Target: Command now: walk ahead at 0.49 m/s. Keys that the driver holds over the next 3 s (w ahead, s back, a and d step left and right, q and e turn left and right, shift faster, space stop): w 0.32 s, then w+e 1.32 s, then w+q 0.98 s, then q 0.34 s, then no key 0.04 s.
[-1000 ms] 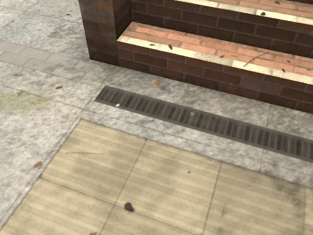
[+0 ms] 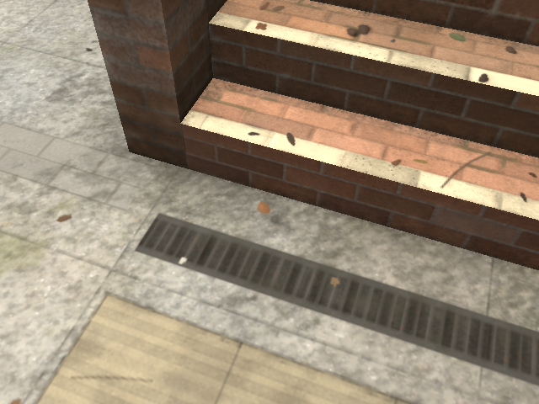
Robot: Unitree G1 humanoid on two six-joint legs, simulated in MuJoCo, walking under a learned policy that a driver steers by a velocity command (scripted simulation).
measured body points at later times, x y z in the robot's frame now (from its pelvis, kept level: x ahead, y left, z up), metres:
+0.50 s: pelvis +0.28 -0.03 -0.01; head +0.31 -0.03 +0.44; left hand +0.40 +0.21 -0.14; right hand +0.24 -0.26 -0.16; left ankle +0.11 +0.06 -0.64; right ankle +0.36 -0.08 -0.74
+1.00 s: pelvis +0.56 -0.01 -0.01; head +0.59 -0.02 +0.44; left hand +0.60 +0.26 -0.15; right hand +0.71 -0.29 -0.10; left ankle +0.68 +0.07 -0.74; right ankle +0.38 -0.08 -0.70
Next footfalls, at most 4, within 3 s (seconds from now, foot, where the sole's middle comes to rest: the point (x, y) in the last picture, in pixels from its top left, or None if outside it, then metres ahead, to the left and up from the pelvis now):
0.42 right None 0.40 -0.08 -0.77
0.94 left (258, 311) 0.72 0.06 -0.77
1.42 right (366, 290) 0.79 -0.24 -0.77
1.94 left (330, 259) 0.89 -0.15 -0.77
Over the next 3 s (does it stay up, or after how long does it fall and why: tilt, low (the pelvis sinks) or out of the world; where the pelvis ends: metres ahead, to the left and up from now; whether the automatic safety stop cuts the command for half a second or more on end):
stays up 0.88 -0.17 0.00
